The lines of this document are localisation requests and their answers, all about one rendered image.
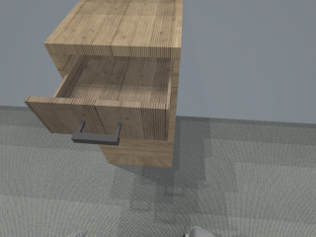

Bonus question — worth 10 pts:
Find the cabinet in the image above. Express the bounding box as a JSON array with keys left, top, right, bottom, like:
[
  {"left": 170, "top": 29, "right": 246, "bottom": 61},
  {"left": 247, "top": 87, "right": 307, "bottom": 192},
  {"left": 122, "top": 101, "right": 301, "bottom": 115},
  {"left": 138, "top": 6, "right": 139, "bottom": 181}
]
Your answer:
[{"left": 43, "top": 0, "right": 183, "bottom": 168}]

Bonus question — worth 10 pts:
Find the drawer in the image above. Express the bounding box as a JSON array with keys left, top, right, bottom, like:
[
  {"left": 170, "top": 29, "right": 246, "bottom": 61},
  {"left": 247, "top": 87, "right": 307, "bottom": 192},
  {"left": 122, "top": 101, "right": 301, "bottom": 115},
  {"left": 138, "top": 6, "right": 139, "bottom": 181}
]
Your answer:
[{"left": 24, "top": 54, "right": 174, "bottom": 141}]

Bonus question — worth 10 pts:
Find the handle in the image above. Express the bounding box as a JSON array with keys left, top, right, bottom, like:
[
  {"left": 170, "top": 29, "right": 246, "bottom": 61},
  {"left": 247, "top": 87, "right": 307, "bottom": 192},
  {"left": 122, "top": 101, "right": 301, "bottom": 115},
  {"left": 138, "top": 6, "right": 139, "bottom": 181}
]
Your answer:
[{"left": 71, "top": 120, "right": 122, "bottom": 146}]

